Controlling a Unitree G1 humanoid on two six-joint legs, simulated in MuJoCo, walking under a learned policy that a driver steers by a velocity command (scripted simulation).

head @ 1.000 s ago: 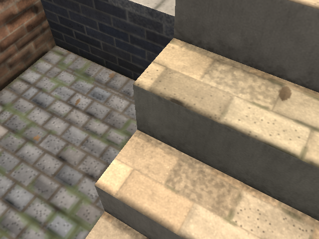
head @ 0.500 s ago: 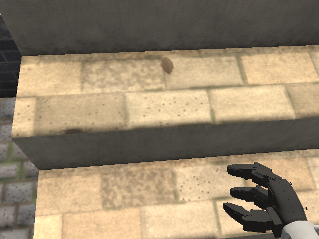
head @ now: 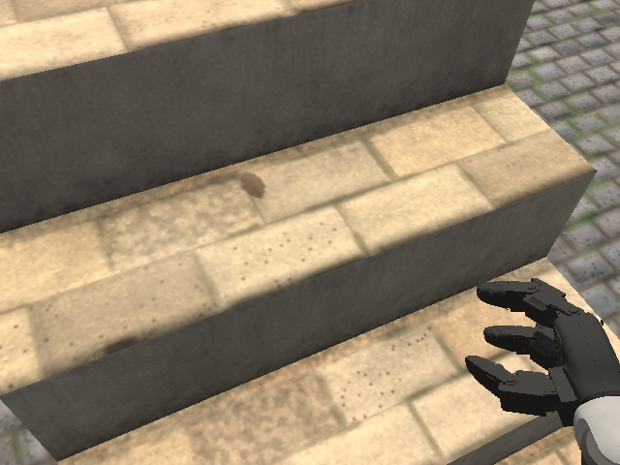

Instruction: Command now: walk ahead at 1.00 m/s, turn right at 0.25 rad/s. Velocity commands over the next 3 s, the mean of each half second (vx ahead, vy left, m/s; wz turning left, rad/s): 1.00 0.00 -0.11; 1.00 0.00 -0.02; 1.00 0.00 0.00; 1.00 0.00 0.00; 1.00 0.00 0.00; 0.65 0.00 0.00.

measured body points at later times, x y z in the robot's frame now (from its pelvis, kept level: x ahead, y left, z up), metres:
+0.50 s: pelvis -0.07 +0.06 +0.09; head -0.04 +0.02 +0.53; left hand -0.09 +0.33 -0.02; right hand +0.12 -0.16 -0.04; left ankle +0.05 +0.14 -0.54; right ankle -0.19 -0.06 -0.52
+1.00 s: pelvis -0.22 -0.02 -0.03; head -0.27 -0.06 +0.42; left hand -0.05 +0.22 -0.07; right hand -0.04 -0.24 -0.12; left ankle -0.23 +0.12 -0.49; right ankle -0.14 -0.08 -0.75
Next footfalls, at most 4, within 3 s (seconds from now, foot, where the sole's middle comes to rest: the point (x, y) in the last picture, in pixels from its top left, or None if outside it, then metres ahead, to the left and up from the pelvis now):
0.06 left None -0.14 0.13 -0.56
0.34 right None -0.25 -0.05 -0.72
0.48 left None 0.09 0.15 -0.56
0.78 right None -0.10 -0.09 -0.78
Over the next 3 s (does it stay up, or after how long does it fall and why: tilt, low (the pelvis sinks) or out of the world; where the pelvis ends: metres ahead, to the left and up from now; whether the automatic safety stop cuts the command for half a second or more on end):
stays up -0.21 0.12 -0.18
